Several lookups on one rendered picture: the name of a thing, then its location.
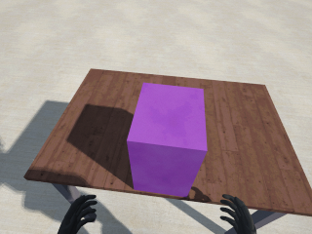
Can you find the table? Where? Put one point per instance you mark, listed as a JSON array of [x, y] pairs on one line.
[[249, 153]]

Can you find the robot left hand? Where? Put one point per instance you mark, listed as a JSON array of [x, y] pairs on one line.
[[72, 221]]

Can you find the carton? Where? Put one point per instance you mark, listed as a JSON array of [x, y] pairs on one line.
[[167, 141]]

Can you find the robot right hand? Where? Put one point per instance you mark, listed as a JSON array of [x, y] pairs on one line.
[[243, 222]]

